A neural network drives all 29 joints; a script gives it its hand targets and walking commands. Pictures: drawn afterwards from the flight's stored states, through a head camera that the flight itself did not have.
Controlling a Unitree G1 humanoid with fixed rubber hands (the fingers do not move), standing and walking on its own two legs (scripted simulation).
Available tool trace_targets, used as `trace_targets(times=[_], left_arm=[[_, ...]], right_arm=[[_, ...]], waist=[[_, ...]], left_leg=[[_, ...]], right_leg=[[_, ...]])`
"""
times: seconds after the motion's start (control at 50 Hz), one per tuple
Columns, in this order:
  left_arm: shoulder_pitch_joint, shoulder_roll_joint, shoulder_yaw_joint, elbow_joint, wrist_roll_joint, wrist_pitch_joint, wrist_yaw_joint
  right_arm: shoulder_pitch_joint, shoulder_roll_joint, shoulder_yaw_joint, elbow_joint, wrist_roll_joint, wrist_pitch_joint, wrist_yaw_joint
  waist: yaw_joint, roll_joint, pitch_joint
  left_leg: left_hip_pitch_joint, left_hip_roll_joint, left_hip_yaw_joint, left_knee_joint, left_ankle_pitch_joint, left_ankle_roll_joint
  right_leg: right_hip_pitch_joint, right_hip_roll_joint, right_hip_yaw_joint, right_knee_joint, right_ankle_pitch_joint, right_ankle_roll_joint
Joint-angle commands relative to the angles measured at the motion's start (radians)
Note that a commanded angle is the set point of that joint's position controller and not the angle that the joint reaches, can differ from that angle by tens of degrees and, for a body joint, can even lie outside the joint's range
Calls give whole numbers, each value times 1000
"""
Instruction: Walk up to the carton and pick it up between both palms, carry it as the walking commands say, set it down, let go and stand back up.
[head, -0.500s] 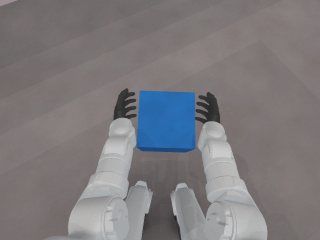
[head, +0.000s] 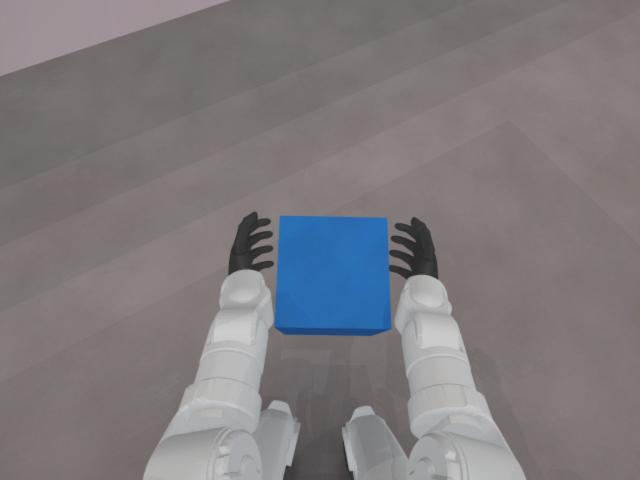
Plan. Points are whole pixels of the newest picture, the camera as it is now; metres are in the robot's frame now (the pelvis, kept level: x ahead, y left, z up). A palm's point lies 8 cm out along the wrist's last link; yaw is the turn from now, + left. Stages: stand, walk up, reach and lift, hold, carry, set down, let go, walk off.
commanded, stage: reach and lift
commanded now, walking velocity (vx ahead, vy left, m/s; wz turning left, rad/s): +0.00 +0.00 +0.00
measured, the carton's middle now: (330, 282) +0.39 +0.00 -0.14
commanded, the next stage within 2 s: none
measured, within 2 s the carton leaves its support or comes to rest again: neither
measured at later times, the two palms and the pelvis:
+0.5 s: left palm (235, 259) +0.35 +0.11 +0.03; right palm (441, 269) +0.36 -0.12 +0.03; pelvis +0.01 -0.01 +0.05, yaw +0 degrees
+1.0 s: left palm (225, 239) +0.35 +0.11 +0.10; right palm (469, 250) +0.35 -0.13 +0.10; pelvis +0.02 -0.01 +0.07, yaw -1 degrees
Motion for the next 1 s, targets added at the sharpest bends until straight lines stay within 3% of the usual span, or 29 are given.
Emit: trace_targets(times=[0.0, 0.48, 0.98], left_arm=[[-503, -1001, -550, 122, -71, 1, -290], [-411, -1027, -547, 80, -78, 70, -330], [-436, -1065, -558, -14, -213, 329, -338]], right_arm=[[-529, 984, 547, 88, 79, -17, 288], [-420, 1033, 563, 42, 75, 57, 299], [-442, 1083, 547, -15, 187, 316, 296]], waist=[[-4, 1, -611], [8, -10, -476], [15, -11, -284]], left_leg=[[396, 2, 46, -165, 264, 3], [669, 25, 47, -430, 306, 10], [848, 57, 45, -560, 299, 7]], right_leg=[[329, 20, -72, -141, 242, -30], [622, -16, -39, -410, 301, -32], [830, -44, -32, -531, 295, -22]])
